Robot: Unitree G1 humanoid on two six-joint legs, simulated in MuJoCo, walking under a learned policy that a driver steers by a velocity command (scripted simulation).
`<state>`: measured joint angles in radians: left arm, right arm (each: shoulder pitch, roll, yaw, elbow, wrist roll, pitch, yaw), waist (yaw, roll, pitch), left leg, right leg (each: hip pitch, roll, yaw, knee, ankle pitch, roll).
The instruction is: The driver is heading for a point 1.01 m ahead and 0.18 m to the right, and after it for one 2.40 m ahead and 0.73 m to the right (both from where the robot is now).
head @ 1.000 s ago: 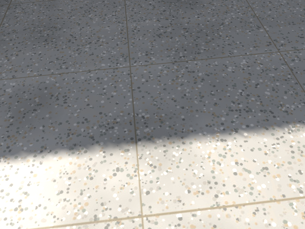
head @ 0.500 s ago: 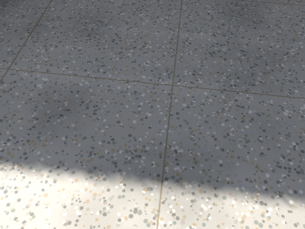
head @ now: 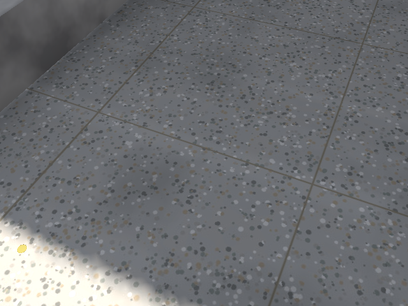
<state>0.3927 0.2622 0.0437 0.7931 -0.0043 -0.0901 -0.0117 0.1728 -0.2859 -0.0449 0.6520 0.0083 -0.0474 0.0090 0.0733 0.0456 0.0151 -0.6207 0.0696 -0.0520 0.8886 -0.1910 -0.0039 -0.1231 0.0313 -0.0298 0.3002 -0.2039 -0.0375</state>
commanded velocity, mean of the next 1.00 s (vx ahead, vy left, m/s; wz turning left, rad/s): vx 0.50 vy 0.00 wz -0.36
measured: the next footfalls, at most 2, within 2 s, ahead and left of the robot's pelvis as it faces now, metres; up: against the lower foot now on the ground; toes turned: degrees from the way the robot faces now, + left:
left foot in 0.20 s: +0.28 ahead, +0.15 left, +0.00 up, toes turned -1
right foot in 0.74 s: +0.51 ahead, -0.15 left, +0.00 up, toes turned -21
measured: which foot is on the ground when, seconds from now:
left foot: up 0.00-0.18, down 0.20-0.74, up 0.76-1.00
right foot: down 0.00-0.22, up 0.24-0.72, down 0.74-1.00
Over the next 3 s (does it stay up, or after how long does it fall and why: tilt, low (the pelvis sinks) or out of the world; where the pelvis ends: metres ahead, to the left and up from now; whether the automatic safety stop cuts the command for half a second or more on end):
stays up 0.95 -0.19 -0.01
